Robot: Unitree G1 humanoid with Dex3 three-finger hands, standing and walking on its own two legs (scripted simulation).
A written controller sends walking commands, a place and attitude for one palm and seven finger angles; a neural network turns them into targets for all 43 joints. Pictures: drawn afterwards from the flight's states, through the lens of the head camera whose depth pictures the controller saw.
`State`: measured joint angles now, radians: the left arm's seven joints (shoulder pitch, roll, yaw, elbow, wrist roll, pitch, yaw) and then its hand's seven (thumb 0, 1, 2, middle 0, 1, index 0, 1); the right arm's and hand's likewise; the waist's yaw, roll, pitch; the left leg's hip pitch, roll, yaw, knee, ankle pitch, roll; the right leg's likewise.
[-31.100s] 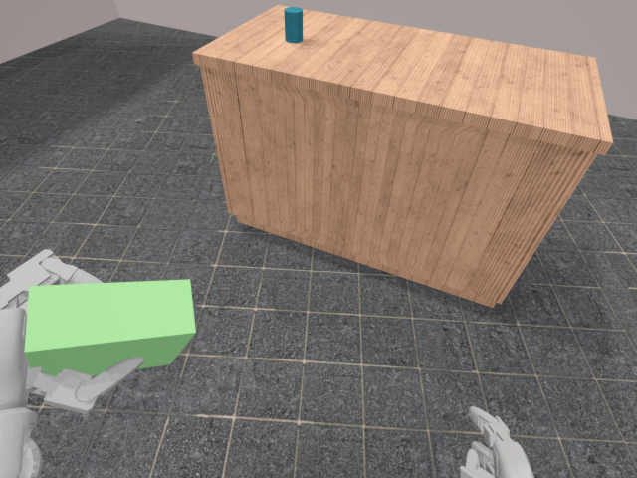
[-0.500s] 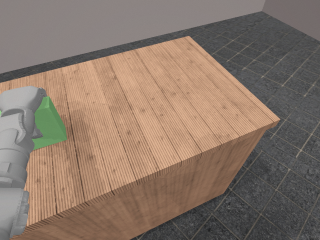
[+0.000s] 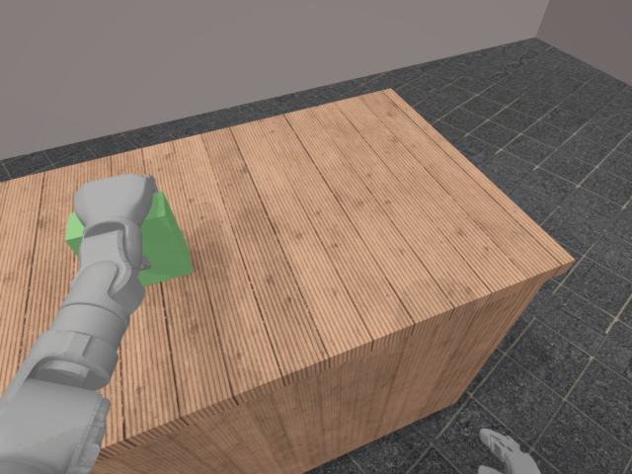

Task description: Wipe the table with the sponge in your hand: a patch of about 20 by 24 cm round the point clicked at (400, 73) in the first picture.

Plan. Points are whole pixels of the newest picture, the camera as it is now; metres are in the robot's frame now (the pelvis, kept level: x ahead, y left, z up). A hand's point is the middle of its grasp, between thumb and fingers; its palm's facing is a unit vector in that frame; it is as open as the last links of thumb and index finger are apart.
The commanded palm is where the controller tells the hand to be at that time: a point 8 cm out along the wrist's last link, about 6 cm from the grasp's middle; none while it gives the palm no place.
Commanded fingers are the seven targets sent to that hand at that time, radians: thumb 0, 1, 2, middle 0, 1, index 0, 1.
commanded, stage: slide across to the middle lane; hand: left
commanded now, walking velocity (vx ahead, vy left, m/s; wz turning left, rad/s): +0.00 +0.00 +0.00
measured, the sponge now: (140, 254) +0.39 +0.29 +0.05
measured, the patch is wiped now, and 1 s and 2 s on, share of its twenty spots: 0.40 0.60 0.65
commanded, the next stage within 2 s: wipe back along the middle lane in 0.12 s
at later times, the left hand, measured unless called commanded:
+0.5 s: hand (153, 238) +0.38 +0.25 +0.09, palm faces -0.02 -0.02 -1.00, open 9.7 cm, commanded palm +0.35 +0.25 +0.14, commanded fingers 0.00 0.10 1.30 -1.20 -1.60 -1.20 -1.60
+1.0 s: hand (149, 265) +0.34 +0.24 +0.09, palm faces +0.02 -0.03 -1.00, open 9.7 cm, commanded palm +0.30 +0.23 +0.13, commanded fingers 0.00 0.10 1.30 -1.20 -1.60 -1.20 -1.60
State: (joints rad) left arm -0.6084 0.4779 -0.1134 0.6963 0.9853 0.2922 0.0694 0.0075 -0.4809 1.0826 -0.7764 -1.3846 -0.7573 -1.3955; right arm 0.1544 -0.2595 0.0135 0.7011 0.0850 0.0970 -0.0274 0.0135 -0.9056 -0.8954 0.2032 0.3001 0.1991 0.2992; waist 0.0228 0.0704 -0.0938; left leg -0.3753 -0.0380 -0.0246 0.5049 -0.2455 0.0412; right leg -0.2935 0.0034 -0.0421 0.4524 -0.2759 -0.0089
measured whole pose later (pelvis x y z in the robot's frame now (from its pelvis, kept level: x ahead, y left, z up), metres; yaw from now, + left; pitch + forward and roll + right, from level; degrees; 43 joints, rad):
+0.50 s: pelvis +0.01 -0.02 +0.00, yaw +0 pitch +5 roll +0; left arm -0.48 0.45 -0.13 0.54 0.96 0.38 0.06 0.01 -0.47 1.08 -0.77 -1.40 -0.75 -1.41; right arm 0.15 -0.29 0.01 0.70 0.09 0.15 -0.03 0.01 -0.91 -0.90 0.20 0.30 0.20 0.30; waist 0.02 0.09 -0.09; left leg -0.31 -0.01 -0.03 0.48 -0.25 0.01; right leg -0.23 0.03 -0.04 0.44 -0.29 -0.04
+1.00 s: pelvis +0.00 -0.02 +0.00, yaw -1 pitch +2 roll +0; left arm -0.33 0.43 -0.17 0.36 0.94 0.44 0.07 0.02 -0.46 1.08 -0.74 -1.43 -0.73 -1.42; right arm 0.10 -0.28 0.02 0.68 0.10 0.15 -0.02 0.02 -0.91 -0.90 0.20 0.30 0.20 0.30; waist 0.05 0.10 -0.09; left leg -0.28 -0.01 -0.02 0.48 -0.24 0.02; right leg -0.21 0.03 -0.03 0.45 -0.28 -0.03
